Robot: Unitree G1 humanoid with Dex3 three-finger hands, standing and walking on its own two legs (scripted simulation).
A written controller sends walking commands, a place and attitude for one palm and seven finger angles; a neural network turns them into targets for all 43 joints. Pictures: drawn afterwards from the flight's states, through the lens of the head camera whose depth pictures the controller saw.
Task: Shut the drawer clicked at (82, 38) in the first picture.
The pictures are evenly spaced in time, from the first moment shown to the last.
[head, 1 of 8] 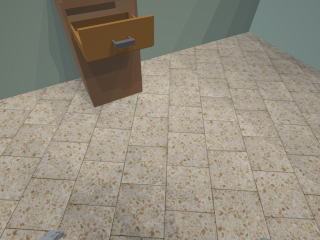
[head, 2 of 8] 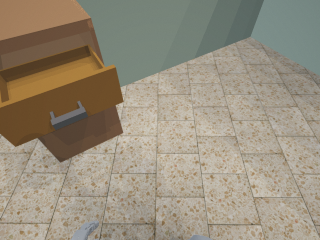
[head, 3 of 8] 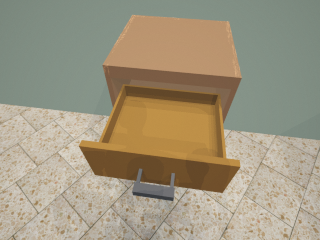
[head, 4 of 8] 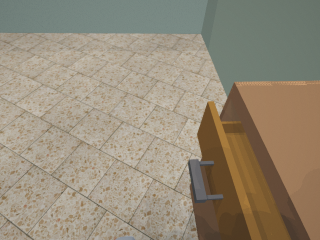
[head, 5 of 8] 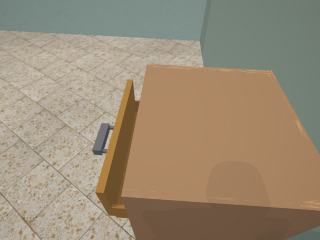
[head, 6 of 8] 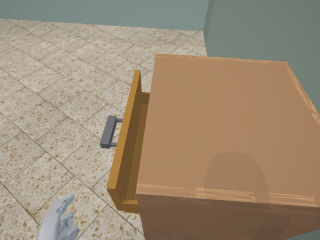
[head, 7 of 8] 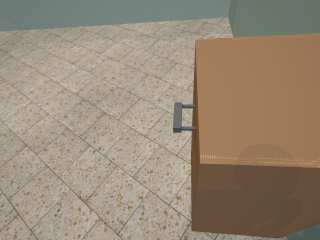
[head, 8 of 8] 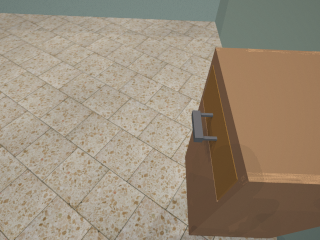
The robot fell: no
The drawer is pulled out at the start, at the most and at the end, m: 0.30 0.30 0.00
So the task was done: yes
